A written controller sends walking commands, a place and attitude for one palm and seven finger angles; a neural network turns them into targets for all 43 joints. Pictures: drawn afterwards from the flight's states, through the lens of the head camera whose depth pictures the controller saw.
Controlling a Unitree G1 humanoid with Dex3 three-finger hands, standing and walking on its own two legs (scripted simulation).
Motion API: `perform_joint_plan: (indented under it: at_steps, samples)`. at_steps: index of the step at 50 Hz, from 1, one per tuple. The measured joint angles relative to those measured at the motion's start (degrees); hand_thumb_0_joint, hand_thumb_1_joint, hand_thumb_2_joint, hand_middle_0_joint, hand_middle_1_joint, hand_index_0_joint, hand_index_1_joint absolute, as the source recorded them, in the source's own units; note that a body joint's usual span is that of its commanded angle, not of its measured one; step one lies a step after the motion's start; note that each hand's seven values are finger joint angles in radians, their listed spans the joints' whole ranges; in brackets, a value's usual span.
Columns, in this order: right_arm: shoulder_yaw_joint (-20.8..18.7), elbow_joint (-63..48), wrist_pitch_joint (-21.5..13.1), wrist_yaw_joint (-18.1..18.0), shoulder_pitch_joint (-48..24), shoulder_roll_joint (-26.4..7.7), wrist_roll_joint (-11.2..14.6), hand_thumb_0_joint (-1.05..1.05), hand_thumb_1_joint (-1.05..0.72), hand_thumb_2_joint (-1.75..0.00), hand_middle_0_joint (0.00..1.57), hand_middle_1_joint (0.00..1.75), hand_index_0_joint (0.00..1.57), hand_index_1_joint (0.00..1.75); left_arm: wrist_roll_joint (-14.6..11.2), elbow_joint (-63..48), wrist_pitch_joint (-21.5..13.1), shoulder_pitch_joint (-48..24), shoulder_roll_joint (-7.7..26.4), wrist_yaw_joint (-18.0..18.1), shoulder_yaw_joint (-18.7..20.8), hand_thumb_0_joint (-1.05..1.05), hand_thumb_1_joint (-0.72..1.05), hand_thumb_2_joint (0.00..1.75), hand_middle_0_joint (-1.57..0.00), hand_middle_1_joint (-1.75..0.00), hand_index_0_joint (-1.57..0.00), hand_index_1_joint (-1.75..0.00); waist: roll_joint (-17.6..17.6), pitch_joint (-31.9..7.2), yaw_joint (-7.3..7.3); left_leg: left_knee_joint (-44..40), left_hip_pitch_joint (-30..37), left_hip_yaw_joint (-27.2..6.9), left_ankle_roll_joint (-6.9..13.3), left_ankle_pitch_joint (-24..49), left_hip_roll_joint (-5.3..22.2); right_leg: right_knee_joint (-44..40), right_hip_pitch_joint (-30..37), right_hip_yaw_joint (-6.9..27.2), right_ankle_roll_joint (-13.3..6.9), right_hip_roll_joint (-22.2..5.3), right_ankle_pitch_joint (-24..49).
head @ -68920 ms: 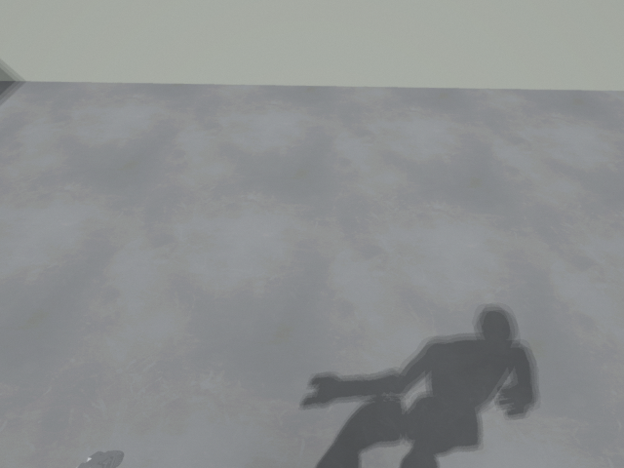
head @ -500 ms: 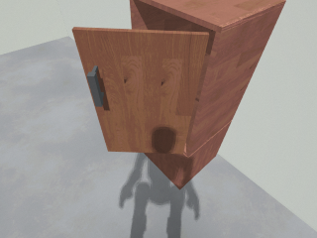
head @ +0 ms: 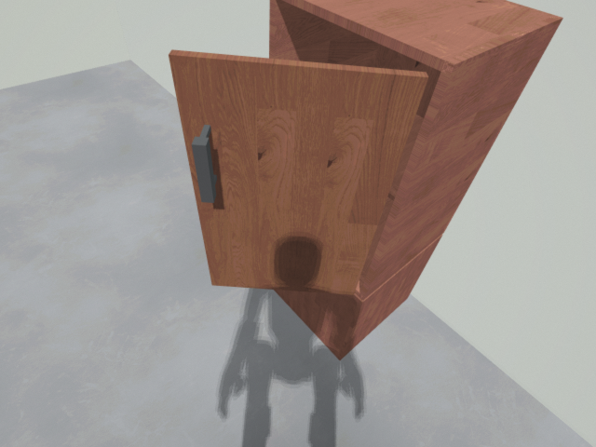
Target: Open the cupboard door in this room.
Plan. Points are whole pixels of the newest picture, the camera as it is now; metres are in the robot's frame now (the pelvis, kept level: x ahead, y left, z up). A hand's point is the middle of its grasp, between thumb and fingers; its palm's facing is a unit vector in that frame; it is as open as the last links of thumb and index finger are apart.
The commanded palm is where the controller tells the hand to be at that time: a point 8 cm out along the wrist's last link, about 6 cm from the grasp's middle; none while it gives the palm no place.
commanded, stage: look again from close up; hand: left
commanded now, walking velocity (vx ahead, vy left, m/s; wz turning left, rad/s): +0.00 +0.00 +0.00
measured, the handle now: (207, 164) +0.53 +0.20 +0.08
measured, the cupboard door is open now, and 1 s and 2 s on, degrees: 47 47 47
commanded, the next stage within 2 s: raise the hand with hooked fingers in 0.22 s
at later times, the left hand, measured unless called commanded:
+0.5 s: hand (128, 410) +0.17 +0.23 -0.04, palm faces +0.23 -0.96 -0.15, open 7.4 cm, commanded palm +0.11 +0.26 -0.05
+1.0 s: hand (134, 387) +0.19 +0.22 -0.01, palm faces +0.02 -1.00 -0.07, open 10.1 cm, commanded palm +0.16 +0.28 +0.00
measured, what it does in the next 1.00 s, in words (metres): lowers itself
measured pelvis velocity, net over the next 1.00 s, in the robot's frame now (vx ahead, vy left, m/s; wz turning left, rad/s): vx -0.01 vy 0.01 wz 0.08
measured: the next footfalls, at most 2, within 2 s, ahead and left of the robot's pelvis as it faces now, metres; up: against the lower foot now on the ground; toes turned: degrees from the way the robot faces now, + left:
none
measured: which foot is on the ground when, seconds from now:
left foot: down 0.00-1.00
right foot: down 0.00-1.00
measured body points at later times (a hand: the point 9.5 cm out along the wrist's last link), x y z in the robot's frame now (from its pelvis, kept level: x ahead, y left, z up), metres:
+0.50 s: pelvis +0.00 +0.04 -0.02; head +0.00 +0.04 +0.43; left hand +0.15 +0.28 -0.03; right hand +0.09 -0.20 -0.13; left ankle +0.00 +0.08 -0.74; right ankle +0.01 -0.07 -0.74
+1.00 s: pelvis -0.01 +0.01 -0.07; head +0.04 +0.02 +0.38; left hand +0.18 +0.27 +0.00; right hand +0.21 -0.18 -0.14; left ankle +0.00 +0.08 -0.74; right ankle +0.01 -0.07 -0.74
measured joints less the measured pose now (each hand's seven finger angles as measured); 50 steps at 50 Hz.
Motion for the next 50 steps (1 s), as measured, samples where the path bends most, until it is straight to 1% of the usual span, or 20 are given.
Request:
perform_joint_plan:
  at_steps: [17, 18, 19, 21, 23, 24, 25, 27, 30, 31, 32, 33, 35, 38, 40, 42, 44, 46, 48, 50]
  samples:
    - [0.01, -0.41, -0.51, -0.08, -1.06, -1.03, 0.25, 0.01, -0.92, -0.9, 0.2, 0.29, 0.2, 0.3, 0.42, 0.21, 0.25, -1.3, 0.37, 0.59, -0.03, 0.01, 0.91, 0.9, -0.2, -0.3, -0.2, -0.3, 0.08, 0.44, 0.05, -0.84, 0.74, 0.97, 2.68, -0.27, -2.4, 0.07, 0.31, 0.97, 2.79, -2.37, -0.31]
    - [-0.03, -3.4, -0.8, -0.15, -0.06, -1.42, 0.84, 0.01, -0.92, -0.9, 0.2, 0.29, 0.2, 0.3, -2.01, -9.46, 4.26, 1.55, 0.31, 0.68, 0.46, 0.01, 0.91, 0.9, -0.2, -0.3, -0.2, -0.3, 0.31, 0.88, -0.4, -0.07, 0.16, 0.84, 2.75, -0.53, -2.57, 0.9, -0.23, 0.82, 2.86, -2.6, -0.55]
    - [0.15, -6.4, -3.24, -0.7, 1.53, -1.78, 1.46, 0.02, -0.92, -0.9, 0.2, 0.29, 0.2, 0.3, -3.11, -21.09, 6.73, 5.15, 0.98, 2.07, 1.18, 0.02, 0.93, 0.9, -0.2, -0.3, -0.2, -0.3, 0.17, 0.84, -0.22, -0.02, -0.06, 1.08, 2.7, -0.6, -2.95, 3.5, -1.61, 1.42, 2.18, -2.83, -1.69]
    - [-0.15, -11.05, -8.92, -1.2, 4.02, -2.43, 2.64, 0.02, -0.92, -0.9, 0.2, 0.29, 0.2, 0.3, -5.5, -39.04, 5.09, 10.16, 2.92, 4.78, 1.44, 0.04, 0.94, 0.9, -0.2, -0.3, -0.2, -0.31, 0.06, -0.77, -0.46, -0.4, -0.98, 1.2, 2.28, -0.32, -4.1, 10.29, -5.26, 2.36, 1.31, -3.18, -5.59]
    - [-0.63, -15.21, -12.83, -1.1, 4.56, -3.63, 3.04, 0.02, -0.92, -0.9, 0.2, 0.29, 0.2, 0.3, -7.74, -50.88, 1.73, 10.51, 3.72, 5.64, 1.44, 0.04, 0.93, 0.89, -0.2, -0.32, -0.2, -0.32, 0.9, -1.76, -1.58, 1.59, -3.16, 0.39, 2.54, -0.67, -5.17, 12.81, -7.77, 2.25, 1.01, -2.92, -7.1]
    - [-0.82, -17.13, -14.08, -0.84, 4.16, -4.35, 2.64, 0.02, -0.92, -0.9, 0.2, 0.29, 0.2, 0.3, -8.35, -54.78, -0.91, 9.37, 3.73, 5.32, 1.66, 0.04, 0.92, 0.88, -0.2, -0.32, -0.2, -0.33, 1.18, -2.35, -2.23, 3.82, -5.19, 0.06, 2.6, -1.38, -5.7, 12.7, -9.22, 2.05, 0.86, -2.68, -7.32]
    - [-1.07, -18.97, -14.9, -0.38, 3.38, -5.09, 2.25, 0.02, -0.92, -0.9, 0.2, 0.29, 0.2, 0.3, -8.86, -57.33, -4.13, 7.66, 3.4, 4.38, 2.07, 0.04, 0.9, 0.88, -0.2, -0.33, -0.2, -0.34, 1.29, -2.99, -2.75, 6.6, -7.61, 0.01, 2.59, -2.39, -6.2, 12.86, -11.01, 2.22, 0.4, -2.39, -6.25]
    - [-1.77, -21.83, -15.16, 0.72, 1.05, -6.86, 1.52, 0.02, -0.91, -0.9, 0.2, 0.3, 0.2, 0.3, -10.2, -58.72, -11.38, 3.86, 1.33, 0.77, 2.81, 0.03, 0.86, 0.87, -0.2, -0.35, -0.2, -0.36, 2.71, -4.97, -3.28, 13.0, -13.19, -0.15, 2.26, -5.02, -5.88, 17.58, -15.95, 2.2, 0.32, -2.08, -6.02]
    - [-2.94, -25.91, -13.66, 2.39, -3.18, -7.65, 1.04, 0.02, -0.91, -0.9, 0.2, 0.3, 0.2, 0.3, -12.29, -58.24, -23.07, 1.26, -0.92, -7.97, 3.55, 0.02, 0.79, 0.84, -0.2, -0.39, -0.2, -0.39, 2.65, -8.05, -2.92, 22.22, -21.59, 0.75, 1.26, -9.19, -4.34, 25.5, -24.06, 2.56, 0.48, -1.01, -9.45]
    - [-3.35, -27.8, -12.96, 2.78, -4.4, -7.68, 1.14, 0.02, -0.91, -0.9, 0.2, 0.3, 0.2, 0.3, -12.27, -58.01, -25.7, 1.17, -1.1, -10.73, 3.66, 0.02, 0.77, 0.83, -0.2, -0.4, -0.2, -0.4, 2.31, -8.31, -2.69, 24.94, -23.76, 1.01, 1.63, -10.36, -3.85, 27.93, -26.2, 2.62, 0.33, -0.62, -10.48]
    - [-3.67, -29.84, -12.26, 3.0, -5.39, -7.73, 1.37, 0.02, -0.91, -0.9, 0.2, 0.3, 0.2, 0.3, -12.0, -58.11, -26.94, 1.61, -0.99, -12.82, 3.68, 0.01, 0.74, 0.82, -0.2, -0.41, -0.21, -0.42, 1.91, -8.46, -2.38, 27.3, -25.65, 1.23, 2.28, -11.37, -3.44, 30.12, -28.11, 2.66, 0.25, -0.3, -11.31]
    - [-3.91, -31.87, -11.54, 3.04, -6.15, -7.79, 1.63, 0.02, -0.9, -0.9, 0.2, 0.3, 0.2, 0.3, -11.76, -58.46, -26.92, 2.48, -0.66, -14.26, 3.66, 0.01, 0.72, 0.82, -0.21, -0.43, -0.21, -0.43, 1.49, -8.57, -1.98, 29.3, -27.24, 1.38, 2.95, -12.24, -3.13, 32.07, -29.74, 2.64, 0.04, -0.05, -12.15]
    - [-4.17, -35.41, -10.14, 2.72, -7.18, -7.92, 2.07, 0.02, -0.9, -0.9, 0.2, 0.29, 0.2, 0.3, -11.68, -59.57, -24.66, 5.09, 0.33, -15.35, 3.83, 0.01, 0.67, 0.8, -0.22, -0.46, -0.22, -0.46, 0.85, -8.7, -1.07, 32.35, -29.63, 1.28, 3.22, -13.68, -2.69, 34.84, -32.02, 2.34, -0.37, 0.25, -13.46]
    - [-4.16, -38.78, -8.87, 1.74, -7.73, -7.87, 2.15, 0.02, -0.9, -0.9, 0.2, 0.29, 0.2, 0.3, -12.21, -62.2, -21.17, 9.3, 1.97, -13.43, 5.16, 0.01, 0.59, 0.77, -0.23, -0.5, -0.23, -0.5, 0.92, -8.44, 0.39, 34.98, -31.55, 0.0, 2.84, -14.92, -2.15, 36.32, -33.15, 0.92, -0.98, 0.68, -14.54]
    - [-3.6, -39.56, -8.84, 0.95, -7.51, -7.55, 2.02, 0.01, -0.9, -0.9, 0.2, 0.29, 0.2, 0.3, -12.82, -64.71, -21.24, 11.4, 3.02, -11.61, 6.55, 0.02, 0.54, 0.75, -0.23, -0.53, -0.23, -0.53, 1.36, -8.12, 1.25, 35.76, -32.06, -1.33, 2.52, -15.28, -1.86, 35.99, -32.86, -0.42, -1.4, 0.99, -14.76]
    - [-2.52, -39.19, -9.34, 0.39, -7.15, -7.23, 1.86, 0.01, -0.9, -0.9, 0.2, 0.29, 0.2, 0.3, -13.56, -67.05, -23.11, 11.89, 4.07, -11.15, 7.86, 0.02, 0.49, 0.73, -0.23, -0.56, -0.23, -0.56, 1.85, -7.86, 1.9, 36.21, -32.54, -2.72, 2.11, -15.41, -1.66, 35.35, -32.52, -1.78, -1.74, 1.23, -14.76]
    - [-1.2, -38.09, -10.02, 0.09, -6.92, -6.95, 1.88, 0.01, -0.9, -0.9, 0.2, 0.29, 0.2, 0.3, -14.4, -68.3, -25.07, 10.55, 4.85, -12.54, 8.78, 0.02, 0.45, 0.71, -0.23, -0.59, -0.23, -0.59, 2.58, -7.59, 2.15, 36.52, -33.09, -4.01, 1.73, -15.39, -1.54, 34.67, -32.32, -3.04, -2.03, 1.43, -14.63]
    - [0.1, -36.83, -10.46, -0.18, -6.75, -6.63, 2.11, 0.01, -0.9, -0.9, 0.2, 0.29, 0.2, 0.3, -15.13, -68.07, -25.22, 7.64, 5.67, -15.38, 9.27, 0.02, 0.4, 0.69, -0.23, -0.62, -0.23, -0.62, 3.41, -7.1, 2.12, 36.53, -33.38, -4.92, 1.47, -15.24, -1.44, 33.97, -32.11, -3.9, -2.29, 1.61, -14.38]
    - [1.13, -35.57, -10.46, -0.49, -6.35, -6.0, 2.53, 0.01, -0.9, -0.9, 0.2, 0.3, 0.2, 0.3, -15.83, -66.83, -23.02, 4.48, 6.71, -18.46, 9.76, 0.02, 0.35, 0.67, -0.23, -0.65, -0.23, -0.65, 3.94, -6.78, 1.88, 35.8, -33.11, -5.19, 1.3, -14.89, -1.3, 33.01, -31.73, -4.11, -2.5, 1.81, -13.97]
    - [1.81, -34.5, -10.16, -0.87, -5.61, -5.2, 2.96, 0.01, -0.9, -0.9, 0.2, 0.3, 0.2, 0.3, -16.74, -65.19, -19.52, 2.21, 7.71, -20.76, 10.7, 0.01, 0.31, 0.65, -0.24, -0.68, -0.24, -0.68, 4.18, -6.65, 1.36, 34.25, -32.05, -4.96, 1.13, -14.37, -1.09, 31.55, -30.86, -3.76, -2.64, 2.08, -13.36]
